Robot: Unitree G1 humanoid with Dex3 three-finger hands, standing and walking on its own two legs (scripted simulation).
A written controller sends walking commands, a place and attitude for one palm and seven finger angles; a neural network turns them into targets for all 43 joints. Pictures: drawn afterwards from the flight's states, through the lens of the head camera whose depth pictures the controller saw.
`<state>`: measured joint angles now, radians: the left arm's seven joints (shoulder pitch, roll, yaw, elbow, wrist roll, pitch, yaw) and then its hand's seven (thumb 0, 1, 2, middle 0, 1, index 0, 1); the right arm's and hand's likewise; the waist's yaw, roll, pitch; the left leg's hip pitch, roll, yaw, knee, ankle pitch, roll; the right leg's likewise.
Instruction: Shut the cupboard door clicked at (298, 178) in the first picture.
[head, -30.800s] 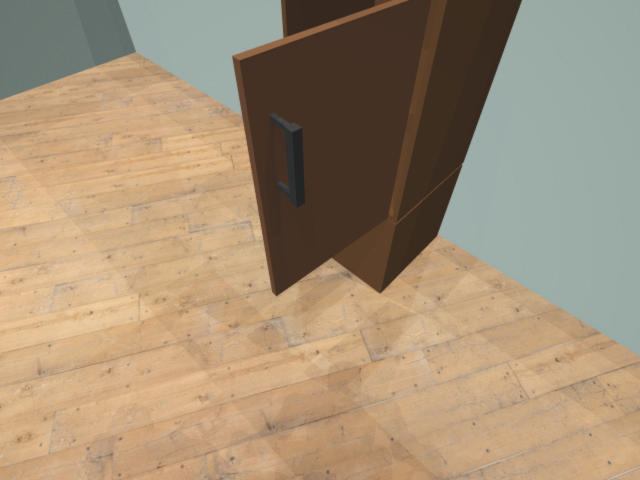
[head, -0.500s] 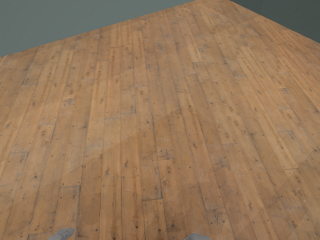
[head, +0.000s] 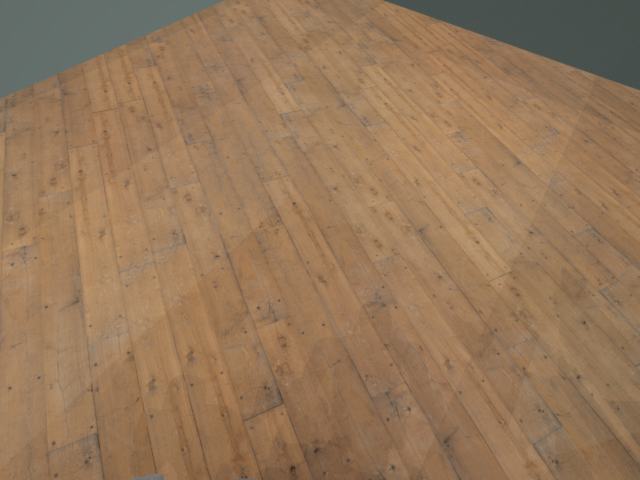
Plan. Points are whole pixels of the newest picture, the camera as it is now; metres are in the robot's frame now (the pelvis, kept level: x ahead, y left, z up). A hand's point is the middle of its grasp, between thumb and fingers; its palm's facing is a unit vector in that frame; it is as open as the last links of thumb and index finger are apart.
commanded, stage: turn to face it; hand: left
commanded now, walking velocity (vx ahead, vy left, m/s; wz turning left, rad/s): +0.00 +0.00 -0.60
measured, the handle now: out of the picture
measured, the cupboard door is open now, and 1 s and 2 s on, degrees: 54 54 54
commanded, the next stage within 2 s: take the last steps up to it in 1.82 s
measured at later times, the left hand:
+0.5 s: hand (224, 455) +0.17 +0.14 -0.14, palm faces -0.29 -0.92 -0.27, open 7.4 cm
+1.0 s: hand (248, 401) +0.24 +0.12 -0.15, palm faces -0.54 -0.82 -0.21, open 7.4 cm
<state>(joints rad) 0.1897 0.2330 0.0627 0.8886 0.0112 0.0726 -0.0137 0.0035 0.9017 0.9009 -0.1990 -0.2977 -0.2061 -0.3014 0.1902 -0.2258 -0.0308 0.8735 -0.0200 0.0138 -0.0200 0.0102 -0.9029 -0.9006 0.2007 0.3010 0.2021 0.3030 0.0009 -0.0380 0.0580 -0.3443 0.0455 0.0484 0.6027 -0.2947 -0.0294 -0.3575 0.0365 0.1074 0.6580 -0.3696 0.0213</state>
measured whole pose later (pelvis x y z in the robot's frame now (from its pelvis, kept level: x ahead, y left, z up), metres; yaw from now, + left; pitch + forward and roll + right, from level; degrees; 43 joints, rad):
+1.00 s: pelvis +0.04 -0.01 +0.02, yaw -36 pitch +1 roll -2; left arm 0.14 0.27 0.09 0.89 0.01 0.09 -0.04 0.00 0.91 0.90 -0.19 -0.30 -0.20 -0.30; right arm 0.21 -0.20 -0.02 0.88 -0.04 0.01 -0.03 0.01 -0.90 -0.90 0.20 0.30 0.21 0.30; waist 0.01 -0.01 0.10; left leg -0.23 0.13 0.17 0.51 -0.29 0.00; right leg -0.45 -0.02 -0.05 1.00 -0.46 0.06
